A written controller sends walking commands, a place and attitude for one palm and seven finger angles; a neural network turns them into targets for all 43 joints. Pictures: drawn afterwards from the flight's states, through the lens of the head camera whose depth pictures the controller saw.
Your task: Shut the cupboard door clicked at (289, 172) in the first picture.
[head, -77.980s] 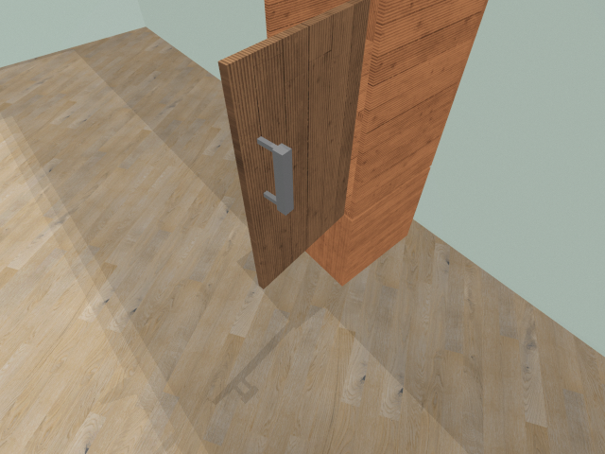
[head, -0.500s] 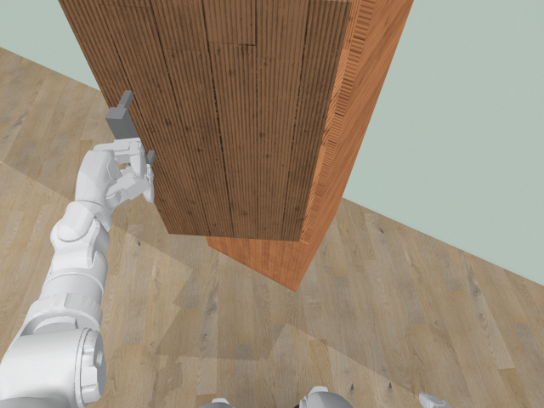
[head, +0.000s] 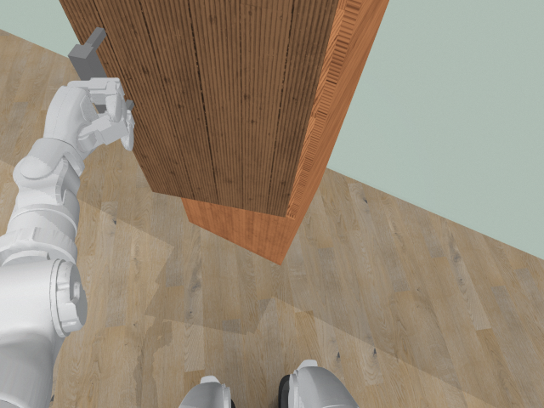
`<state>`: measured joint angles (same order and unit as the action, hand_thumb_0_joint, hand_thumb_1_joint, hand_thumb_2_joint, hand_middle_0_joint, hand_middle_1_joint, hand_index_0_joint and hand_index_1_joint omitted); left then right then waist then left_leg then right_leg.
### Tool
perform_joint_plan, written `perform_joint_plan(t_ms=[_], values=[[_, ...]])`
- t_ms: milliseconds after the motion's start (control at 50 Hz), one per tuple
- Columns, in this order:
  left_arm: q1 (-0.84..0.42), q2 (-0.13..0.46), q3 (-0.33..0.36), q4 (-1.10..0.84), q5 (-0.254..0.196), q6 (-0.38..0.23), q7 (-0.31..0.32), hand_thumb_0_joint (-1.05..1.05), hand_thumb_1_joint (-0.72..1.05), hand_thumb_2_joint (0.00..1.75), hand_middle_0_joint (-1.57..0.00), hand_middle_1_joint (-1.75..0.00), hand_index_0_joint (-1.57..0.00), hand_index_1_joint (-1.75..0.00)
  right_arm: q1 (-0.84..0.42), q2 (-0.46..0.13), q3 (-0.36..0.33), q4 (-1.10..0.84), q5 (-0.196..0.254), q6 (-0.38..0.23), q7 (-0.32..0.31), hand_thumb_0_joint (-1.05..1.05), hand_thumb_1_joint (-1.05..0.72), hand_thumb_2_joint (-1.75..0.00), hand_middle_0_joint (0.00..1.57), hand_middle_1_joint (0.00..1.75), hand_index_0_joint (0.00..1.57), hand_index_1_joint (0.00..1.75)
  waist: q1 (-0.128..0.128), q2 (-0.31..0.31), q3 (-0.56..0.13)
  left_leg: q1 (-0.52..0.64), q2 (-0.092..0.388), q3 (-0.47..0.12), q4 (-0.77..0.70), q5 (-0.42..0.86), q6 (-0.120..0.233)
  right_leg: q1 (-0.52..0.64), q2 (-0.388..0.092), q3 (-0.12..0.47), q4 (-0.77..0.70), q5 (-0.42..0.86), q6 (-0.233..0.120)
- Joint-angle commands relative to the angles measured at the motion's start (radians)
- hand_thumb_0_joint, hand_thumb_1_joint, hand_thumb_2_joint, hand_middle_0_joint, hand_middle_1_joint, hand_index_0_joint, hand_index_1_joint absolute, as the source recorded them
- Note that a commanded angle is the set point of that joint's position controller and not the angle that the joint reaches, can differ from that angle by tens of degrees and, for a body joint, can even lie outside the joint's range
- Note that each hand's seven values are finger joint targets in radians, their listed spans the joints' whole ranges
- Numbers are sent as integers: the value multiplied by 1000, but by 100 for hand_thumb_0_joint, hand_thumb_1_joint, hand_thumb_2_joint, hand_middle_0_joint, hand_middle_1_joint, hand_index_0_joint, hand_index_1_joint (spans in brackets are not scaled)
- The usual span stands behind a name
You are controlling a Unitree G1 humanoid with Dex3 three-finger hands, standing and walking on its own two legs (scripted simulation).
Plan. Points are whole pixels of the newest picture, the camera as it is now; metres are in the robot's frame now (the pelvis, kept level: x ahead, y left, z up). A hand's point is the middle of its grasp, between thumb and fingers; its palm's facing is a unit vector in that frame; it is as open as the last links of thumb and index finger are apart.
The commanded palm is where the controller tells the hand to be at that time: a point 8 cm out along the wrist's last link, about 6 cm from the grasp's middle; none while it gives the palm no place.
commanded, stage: push the door shut along its arc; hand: left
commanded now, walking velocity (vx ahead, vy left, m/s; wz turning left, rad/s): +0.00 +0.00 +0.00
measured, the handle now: (109, 85) +0.57 +0.21 +0.09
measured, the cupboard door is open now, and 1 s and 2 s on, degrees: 15 0 0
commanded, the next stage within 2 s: pull the fist back off the door in 1.26 s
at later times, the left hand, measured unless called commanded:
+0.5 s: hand (146, 97) +0.54 +0.15 +0.09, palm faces -0.34 -0.94 +0.00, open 3.1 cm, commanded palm +0.55 +0.18 +0.09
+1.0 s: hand (181, 73) +0.59 +0.10 +0.10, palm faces -0.41 -0.91 +0.00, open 2.9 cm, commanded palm +0.61 +0.13 +0.09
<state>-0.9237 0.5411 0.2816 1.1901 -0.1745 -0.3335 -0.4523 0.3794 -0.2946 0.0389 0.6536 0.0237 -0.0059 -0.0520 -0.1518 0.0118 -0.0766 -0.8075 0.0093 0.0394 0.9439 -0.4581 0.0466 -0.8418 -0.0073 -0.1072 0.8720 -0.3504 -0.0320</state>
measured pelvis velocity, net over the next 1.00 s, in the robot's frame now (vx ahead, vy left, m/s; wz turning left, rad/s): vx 0.02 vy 0.01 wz -0.04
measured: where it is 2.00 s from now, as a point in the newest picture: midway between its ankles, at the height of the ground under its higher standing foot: outside the picture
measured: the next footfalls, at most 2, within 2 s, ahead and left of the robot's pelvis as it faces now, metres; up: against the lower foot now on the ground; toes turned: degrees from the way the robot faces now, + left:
none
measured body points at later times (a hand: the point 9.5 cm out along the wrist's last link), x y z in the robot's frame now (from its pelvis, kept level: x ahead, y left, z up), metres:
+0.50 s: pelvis +0.01 +0.01 -0.01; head +0.15 +0.03 +0.42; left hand +0.55 +0.20 +0.10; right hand -0.01 -0.26 -0.11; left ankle -0.01 +0.09 -0.68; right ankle +0.03 -0.11 -0.68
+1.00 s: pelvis +0.02 +0.01 -0.02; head +0.19 +0.02 +0.40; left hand +0.61 +0.15 +0.10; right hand -0.04 -0.26 -0.12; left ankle -0.01 +0.09 -0.68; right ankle +0.03 -0.11 -0.68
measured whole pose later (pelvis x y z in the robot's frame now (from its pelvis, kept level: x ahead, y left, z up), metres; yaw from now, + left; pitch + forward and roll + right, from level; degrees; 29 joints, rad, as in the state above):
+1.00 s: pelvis +0.02 +0.01 -0.02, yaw -2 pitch +26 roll -4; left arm -1.29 0.66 0.27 1.33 -0.07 -0.20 -0.52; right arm 0.43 -0.28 0.06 0.66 -0.01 -0.01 -0.05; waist -0.27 0.05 -0.07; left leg -0.99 0.04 0.05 1.05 -0.53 0.05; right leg -1.02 0.02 -0.10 0.95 -0.39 -0.03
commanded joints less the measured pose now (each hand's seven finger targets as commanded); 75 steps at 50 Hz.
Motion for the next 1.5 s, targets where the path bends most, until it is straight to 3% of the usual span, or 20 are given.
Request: perform_joint_plan(t_ms=[0, 60, 220, 280, 420, 460, 520, 560, 640, 720, 860, 980, 1080, 1200, 1280, 1340, 1360, 1400, 1440, 1480], values=[[-524, 164, 9, -212, -16, -56, -42, 0, 90, 90, -130, -150, -130, -150, 146, -183, -62, -64, -4, -18, -11, 0, -90, -90, 20, 30, 20, 30, -56, 113, -480, 298, 3, -112, -92, 401, -17, 186, 37, 83, -63, 264, -4], [-559, 213, 35, -179, -4, -38, -42, 0, 90, 90, -130, -150, -130, -150, 154, -189, -58, -61, -4, -12, -10, 0, -90, -90, 20, 30, 20, 30, -66, 100, -444, 246, 5, -106, -92, 346, -14, 177, 37, 89, -71, 233, 2], [-615, 251, 47, -187, 8, -31, -66, 0, 90, 90, -130, -150, -130, -150, 182, -196, -63, -57, -10, -8, -10, 0, -90, -90, 20, 30, 20, 30, -74, 145, -508, 304, 13, -115, -64, 437, -19, 143, 45, 81, -53, 275, -2], [-632, 239, 28, -159, 17, -16, -70, 0, 90, 90, -130, -150, -130, -150, 185, -196, -61, -54, -12, -5, -11, 0, -90, -90, 20, 30, 20, 30, -89, 136, -477, 295, 15, -121, -60, 416, -18, 106, 47, 73, -53, 247, -1], [-763, 178, -28, -171, 19, -6, -78, 0, 90, 90, -130, -150, -130, -150, 207, -200, -66, -26, -21, -10, -13, 0, -90, -90, 20, 30, 20, 30, -123, 201, -516, 414, 32, -163, -33, 530, -35, -20, 51, 53, -33, 238, -3], [-754, 189, -13, -124, 21, 13, -75, 0, 90, 90, -130, -150, -130, -150, 213, -202, -64, -19, -23, -10, -15, 0, -90, -90, 20, 30, 20, 30, -133, 152, -495, 379, 31, -160, -26, 509, -29, -19, 53, 51, -33, 238, -2], [-799, 223, 6, -150, 36, 12, -63, 0, 90, 90, -130, -150, -130, -150, 225, -201, -62, -21, -27, -12, -14, 0, -90, -90, 20, 30, 20, 30, -122, 213, -547, 396, 30, -162, -12, 567, -36, -23, 51, 53, -12, 261, -6], [-780, 172, -26, -141, 42, 18, -60, 0, 90, 90, -130, -150, -130, -150, 221, -194, -65, -20, -32, -13, -8, 0, -90, -90, 20, 30, 20, 30, -124, 215, -544, 424, 35, -171, -3, 599, -43, -49, 53, 46, -9, 262, -5], [-793, 239, 13, -79, 56, 41, -56, 0, 90, 90, -130, -150, -130, -150, 225, -200, -58, -28, -31, -6, -11, 0, -90, -90, 20, 30, 20, 30, -139, 149, -509, 304, 23, -142, 8, 509, -24, 0, 57, 52, -5, 269, -2], [-819, 319, 66, -123, 74, 30, -46, 0, 90, 90, -130, -150, -130, -150, 237, -197, -56, -43, -33, -7, -12, 0, -90, -90, 20, 30, 20, 30, -123, 199, -591, 314, 22, -135, 25, 569, -26, 45, 58, 61, 19, 330, -6], [-846, 336, 51, -67, 91, 67, -64, 0, 90, 90, -130, -150, -130, -150, 257, -199, -55, -37, -34, -3, -16, 0, -90, -90, 20, 30, 20, 30, -155, 139, -556, 211, 14, -106, 41, 504, -10, 90, 64, 66, 14, 364, 1], [-934, 240, -26, -68, 86, 84, -78, 0, 90, 90, -130, -150, -130, -150, 265, -198, -61, 2, -41, -11, -14, 0, -90, -90, 20, 30, 20, 30, -189, 194, -570, 280, 19, -117, 61, 528, -10, 4, 69, 54, 15, 341, -3], [-988, 229, -41, -58, 81, 95, -84, 0, 90, 90, -130, -150, -130, -150, 262, -201, -61, 25, -44, -21, -12, 0, -90, -90, 20, 30, 20, 30, -200, 210, -567, 266, 13, -114, 77, 510, -8, -13, 72, 49, 22, 329, -8], [-1065, 108, -123, -94, 69, 97, -84, 0, 90, 90, -130, -150, -130, -150, 253, -203, -64, 62, -47, -42, -11, 0, -90, -90, 20, 30, 20, 30, -221, 287, -579, 390, 23, -139, 95, 593, -6, -153, 78, 26, 40, 284, -15], [-1089, 88, -139, -63, 64, 114, -87, 0, 90, 90, -130, -150, -130, -150, 238, -207, -61, 80, -48, -57, -17, 0, -90, -90, 20, 30, 20, 30, -236, 261, -563, 355, 20, -135, 105, 524, -5, -163, 77, 18, 43, 255, -13], [-1114, 8, -182, -64, 57, 117, -79, 0, 90, 90, -130, -150, -130, -150, 223, -203, -61, 97, -47, -69, -20, 0, -90, -90, 20, 30, 20, 30, -246, 286, -552, 391, 22, -140, 107, 530, -3, -230, 79, 9, 49, 225, -12], [-1163, 119, 73, -79, -4, 134, 134, 0, 90, 90, -130, -150, -130, -150, 310, -172, -47, 43, -67, -82, -3, 0, -90, -90, 20, 30, 20, 30, -217, 317, -546, 265, 44, -171, 89, 496, -28, -159, 61, 40, 27, 240, -8], [-1129, 52, 50, -56, 47, 129, 327, 0, 90, 90, -130, -150, -130, -150, 332, -166, -50, 38, -83, -85, 39, 0, -90, -90, 20, 30, 20, 30, -233, 233, -549, 241, 49, -208, 70, 485, -33, -143, 60, 41, 43, 225, 9], [-1146, -48, 23, -91, 96, 79, 472, 0, 90, 90, -130, -150, -130, -150, 347, -154, -64, 33, -109, -82, 75, 0, -90, -90, 20, 30, 20, 30, -241, 240, -575, 247, 44, -202, 83, 493, -38, -153, 50, 46, 42, 238, 18], [-1161, -61, -23, -86, 182, 14, 549, 0, 90, 90, -130, -150, -130, -150, 360, -158, -72, 42, -127, -76, 109, 0, -90, -90, 20, 30, 20, 30, -254, 238, -596, 255, 39, -203, 88, 456, -42, -162, 45, 46, 42, 219, 20]])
